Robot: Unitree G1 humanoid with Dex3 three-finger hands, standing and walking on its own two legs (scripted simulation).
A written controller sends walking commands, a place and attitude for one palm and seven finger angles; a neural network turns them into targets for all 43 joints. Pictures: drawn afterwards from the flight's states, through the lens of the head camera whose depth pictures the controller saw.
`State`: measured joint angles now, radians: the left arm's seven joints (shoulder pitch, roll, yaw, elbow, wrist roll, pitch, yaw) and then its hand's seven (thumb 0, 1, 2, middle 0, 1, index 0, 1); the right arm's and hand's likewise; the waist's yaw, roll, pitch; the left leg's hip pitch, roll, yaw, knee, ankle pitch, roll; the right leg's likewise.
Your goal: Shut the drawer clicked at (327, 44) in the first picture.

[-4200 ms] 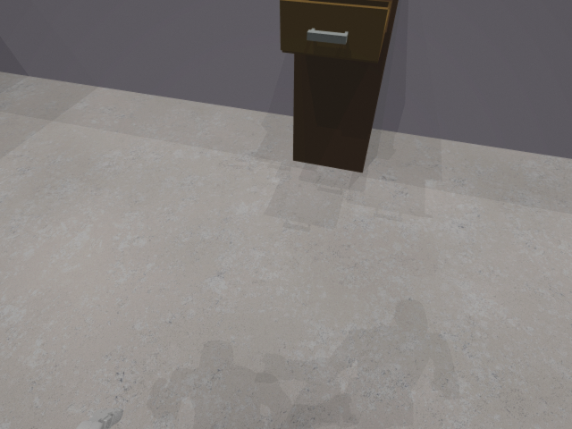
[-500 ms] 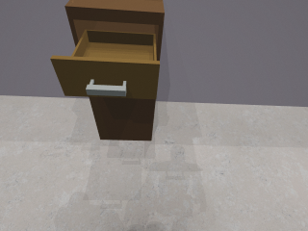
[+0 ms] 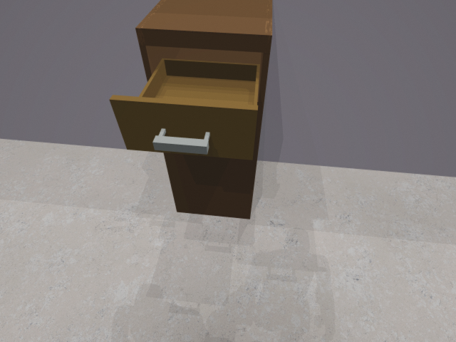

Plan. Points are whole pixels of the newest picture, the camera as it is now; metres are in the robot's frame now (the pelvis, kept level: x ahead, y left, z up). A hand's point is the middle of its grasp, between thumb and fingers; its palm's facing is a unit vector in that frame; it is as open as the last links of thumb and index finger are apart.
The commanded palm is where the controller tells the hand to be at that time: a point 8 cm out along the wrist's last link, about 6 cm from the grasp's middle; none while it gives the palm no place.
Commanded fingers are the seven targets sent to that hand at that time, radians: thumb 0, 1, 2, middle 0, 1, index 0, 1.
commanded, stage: take the last steps up to it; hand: left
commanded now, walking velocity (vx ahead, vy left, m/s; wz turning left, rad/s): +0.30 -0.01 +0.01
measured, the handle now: (183, 139) +0.55 +0.16 +0.03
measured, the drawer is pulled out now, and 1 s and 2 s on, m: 0.29 0.29 0.29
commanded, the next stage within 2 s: come to a stop and stand still in 0.60 s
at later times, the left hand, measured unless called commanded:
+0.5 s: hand (163, 309) +0.22 +0.16 -0.17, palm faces +0.01 -0.97 -0.25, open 7.3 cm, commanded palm none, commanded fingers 0.00 0.90 0.90 -0.20 -0.30 -0.20 -0.30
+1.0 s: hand (171, 328) +0.19 +0.14 -0.19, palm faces +0.08 -0.99 -0.13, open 7.4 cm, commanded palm none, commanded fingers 0.00 0.90 0.90 -0.20 -0.30 -0.20 -0.30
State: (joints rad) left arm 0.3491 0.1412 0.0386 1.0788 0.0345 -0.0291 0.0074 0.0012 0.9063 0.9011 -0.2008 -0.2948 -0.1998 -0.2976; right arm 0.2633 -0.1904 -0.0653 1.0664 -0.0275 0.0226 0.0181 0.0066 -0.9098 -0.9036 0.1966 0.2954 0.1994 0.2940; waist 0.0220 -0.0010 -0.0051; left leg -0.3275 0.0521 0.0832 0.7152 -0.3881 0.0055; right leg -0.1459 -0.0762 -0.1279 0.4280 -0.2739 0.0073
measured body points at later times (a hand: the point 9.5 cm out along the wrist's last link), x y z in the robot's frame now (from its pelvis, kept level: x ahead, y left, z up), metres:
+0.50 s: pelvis +0.13 -0.03 -0.02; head +0.16 -0.06 +0.43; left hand +0.22 +0.21 -0.15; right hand +0.04 -0.22 -0.19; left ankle +0.01 +0.12 -0.72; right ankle +0.20 -0.12 -0.74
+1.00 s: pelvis +0.22 -0.01 -0.01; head +0.24 +0.01 +0.44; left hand +0.19 +0.20 -0.18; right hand +0.32 -0.22 -0.15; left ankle +0.28 +0.10 -0.74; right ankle +0.19 -0.13 -0.73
